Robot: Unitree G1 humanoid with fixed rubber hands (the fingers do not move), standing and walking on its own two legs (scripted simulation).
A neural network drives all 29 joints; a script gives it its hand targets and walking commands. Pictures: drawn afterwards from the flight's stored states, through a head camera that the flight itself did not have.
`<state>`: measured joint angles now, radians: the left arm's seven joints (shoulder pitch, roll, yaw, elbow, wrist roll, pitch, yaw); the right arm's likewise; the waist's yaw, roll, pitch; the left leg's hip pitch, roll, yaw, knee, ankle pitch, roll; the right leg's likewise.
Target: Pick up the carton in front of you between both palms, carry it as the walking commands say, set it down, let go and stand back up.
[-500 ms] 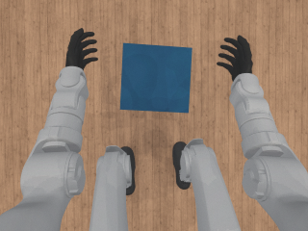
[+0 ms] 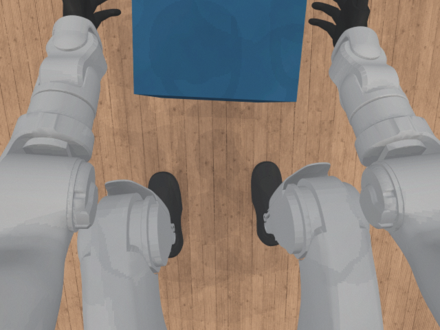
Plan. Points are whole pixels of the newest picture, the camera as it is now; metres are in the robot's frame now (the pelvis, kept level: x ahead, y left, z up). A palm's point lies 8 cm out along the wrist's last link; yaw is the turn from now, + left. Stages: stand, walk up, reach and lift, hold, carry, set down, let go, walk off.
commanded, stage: reach and lift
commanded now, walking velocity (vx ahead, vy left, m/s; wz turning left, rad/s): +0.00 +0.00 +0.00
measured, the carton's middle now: (215, 37) +0.52 -0.01 -0.25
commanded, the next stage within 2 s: none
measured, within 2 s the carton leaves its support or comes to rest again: leaves its support in 0.86 s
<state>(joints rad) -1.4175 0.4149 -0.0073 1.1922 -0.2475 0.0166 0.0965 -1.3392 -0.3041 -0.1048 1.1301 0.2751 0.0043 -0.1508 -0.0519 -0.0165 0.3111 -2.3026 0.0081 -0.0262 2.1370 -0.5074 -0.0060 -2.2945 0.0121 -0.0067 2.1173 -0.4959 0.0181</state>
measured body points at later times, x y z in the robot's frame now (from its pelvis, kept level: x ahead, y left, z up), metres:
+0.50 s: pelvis +0.00 +0.00 +0.00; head +0.37 +0.01 +0.26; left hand +0.55 +0.15 -0.19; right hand +0.52 -0.18 -0.18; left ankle +0.12 +0.12 -0.34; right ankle +0.13 -0.12 -0.34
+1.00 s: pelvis +0.01 +0.00 -0.01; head +0.33 +0.02 +0.30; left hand +0.55 +0.14 -0.14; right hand +0.52 -0.16 -0.13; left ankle +0.12 +0.12 -0.34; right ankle +0.13 -0.12 -0.34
